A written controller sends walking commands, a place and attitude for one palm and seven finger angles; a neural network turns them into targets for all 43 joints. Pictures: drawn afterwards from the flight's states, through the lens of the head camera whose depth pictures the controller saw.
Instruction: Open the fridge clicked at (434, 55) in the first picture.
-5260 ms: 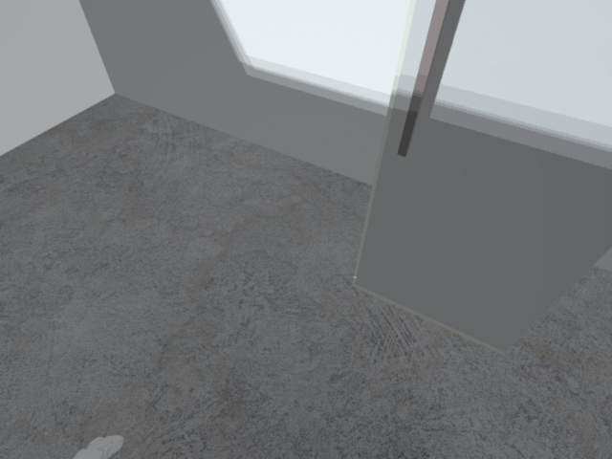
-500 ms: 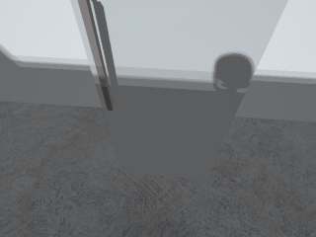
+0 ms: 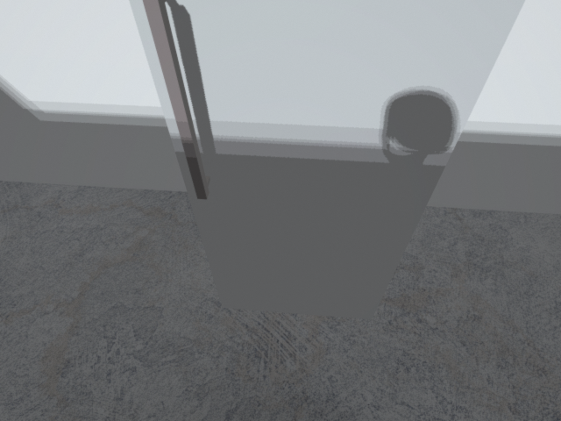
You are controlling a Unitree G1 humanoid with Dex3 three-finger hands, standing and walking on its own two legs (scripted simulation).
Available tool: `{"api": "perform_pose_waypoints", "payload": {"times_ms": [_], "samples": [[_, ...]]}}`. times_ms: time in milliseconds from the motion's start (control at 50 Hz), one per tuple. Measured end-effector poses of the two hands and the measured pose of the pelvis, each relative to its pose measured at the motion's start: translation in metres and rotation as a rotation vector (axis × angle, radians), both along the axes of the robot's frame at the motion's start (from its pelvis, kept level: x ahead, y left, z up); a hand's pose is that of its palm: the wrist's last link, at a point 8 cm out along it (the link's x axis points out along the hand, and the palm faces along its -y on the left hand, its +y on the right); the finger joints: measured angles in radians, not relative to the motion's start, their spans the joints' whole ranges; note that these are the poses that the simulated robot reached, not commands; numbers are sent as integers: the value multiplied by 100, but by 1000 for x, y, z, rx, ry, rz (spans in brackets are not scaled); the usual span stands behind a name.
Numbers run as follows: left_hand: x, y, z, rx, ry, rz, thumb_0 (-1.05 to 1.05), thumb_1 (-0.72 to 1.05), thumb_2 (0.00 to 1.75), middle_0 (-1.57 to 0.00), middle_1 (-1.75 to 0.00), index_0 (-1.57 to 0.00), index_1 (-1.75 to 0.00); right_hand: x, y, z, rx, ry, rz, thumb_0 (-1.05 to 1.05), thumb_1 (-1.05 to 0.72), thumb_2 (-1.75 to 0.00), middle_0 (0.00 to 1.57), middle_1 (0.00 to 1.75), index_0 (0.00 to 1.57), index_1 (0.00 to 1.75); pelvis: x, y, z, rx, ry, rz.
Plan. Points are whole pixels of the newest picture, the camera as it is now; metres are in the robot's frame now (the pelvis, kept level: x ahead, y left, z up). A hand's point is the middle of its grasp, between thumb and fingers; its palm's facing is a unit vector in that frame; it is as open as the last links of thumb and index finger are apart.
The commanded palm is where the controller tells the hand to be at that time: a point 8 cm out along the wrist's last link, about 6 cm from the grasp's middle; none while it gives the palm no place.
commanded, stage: look again from close up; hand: left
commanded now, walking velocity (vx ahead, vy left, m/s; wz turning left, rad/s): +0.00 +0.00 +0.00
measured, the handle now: (187, 114) +0.56 +0.20 +0.15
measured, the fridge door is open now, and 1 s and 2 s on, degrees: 0 0 0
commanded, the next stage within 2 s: shuffle to correct the standing spot in 0.70 s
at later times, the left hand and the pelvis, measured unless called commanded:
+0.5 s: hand out of the picture +0.04 +0.16 -0.17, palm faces +0.02 -0.98 -0.21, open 7.4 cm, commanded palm none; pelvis +0.02 -0.02 +0.00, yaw +0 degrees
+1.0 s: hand out of the picture +0.03 +0.15 -0.18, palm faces +0.07 -0.98 -0.20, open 7.4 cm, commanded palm none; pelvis +0.02 -0.03 +0.00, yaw +1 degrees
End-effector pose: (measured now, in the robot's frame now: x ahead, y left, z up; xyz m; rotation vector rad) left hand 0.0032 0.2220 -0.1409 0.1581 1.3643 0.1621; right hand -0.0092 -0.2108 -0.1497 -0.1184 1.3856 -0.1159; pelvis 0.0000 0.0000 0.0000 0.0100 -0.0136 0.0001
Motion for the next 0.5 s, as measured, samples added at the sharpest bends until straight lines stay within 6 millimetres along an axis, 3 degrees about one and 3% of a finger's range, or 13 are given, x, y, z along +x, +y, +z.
{"api": "perform_pose_waypoints", "payload": {"times_ms": [320, 500], "samples": [[20, -9, -3, -7, -5, -3, 1, 92, 90, -20, -30, -20, -30, 36, -24, 5, -44, -34, 12, 1, -91, -90, 20, 30, 19, 30, 15, -12, 0, -2, -2, 0], [31, -11, -1, 2, -24, -7, 1, 91, 90, -20, -30, -20, -30, 46, -32, 5, -46, -44, 18, 1, -91, -90, 20, 30, 19, 30, 18, -18, 1, -2, -3, 0]]}}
